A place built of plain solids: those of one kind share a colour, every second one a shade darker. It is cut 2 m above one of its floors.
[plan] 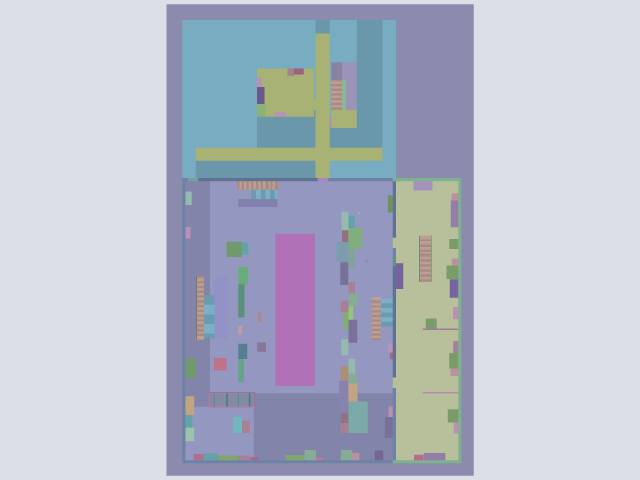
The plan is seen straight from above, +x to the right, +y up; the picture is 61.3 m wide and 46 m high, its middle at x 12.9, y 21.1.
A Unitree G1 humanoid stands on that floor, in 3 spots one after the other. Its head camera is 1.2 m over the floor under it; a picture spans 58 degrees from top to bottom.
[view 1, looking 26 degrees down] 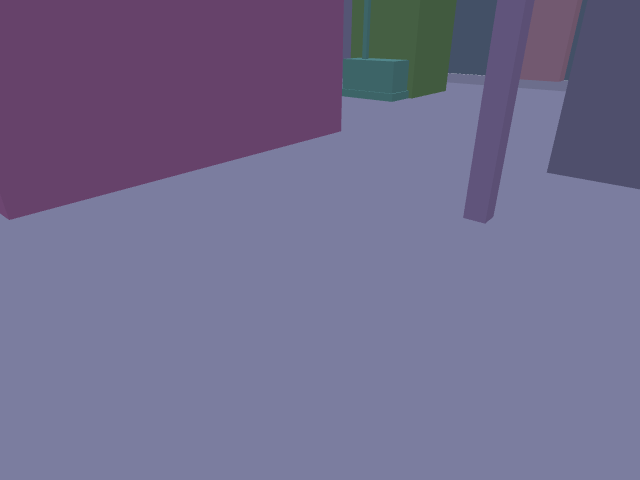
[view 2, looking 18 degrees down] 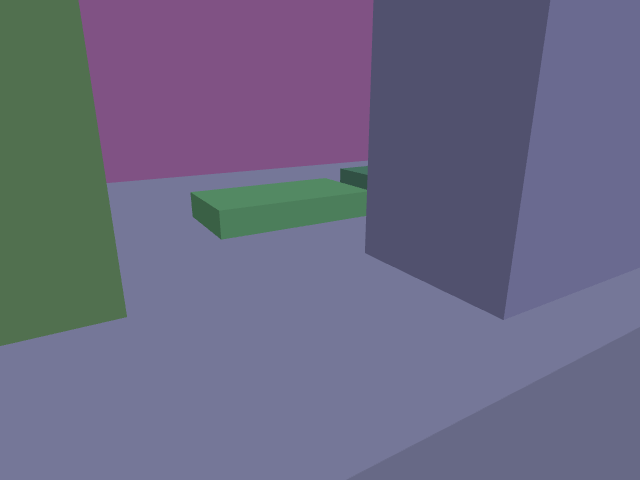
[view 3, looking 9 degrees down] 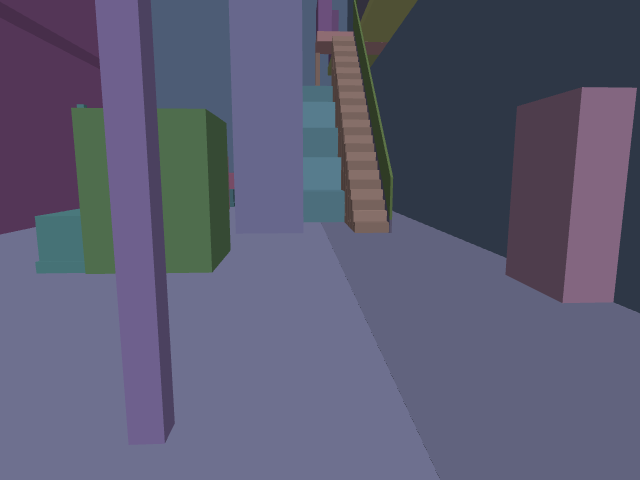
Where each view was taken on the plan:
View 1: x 13.15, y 25.14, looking -140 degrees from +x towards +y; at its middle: floor_bay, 2.74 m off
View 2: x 1.45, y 19.67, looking -31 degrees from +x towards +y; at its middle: floor_bay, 3.88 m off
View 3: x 2.92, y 26.06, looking -93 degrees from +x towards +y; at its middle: floor_bay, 7.67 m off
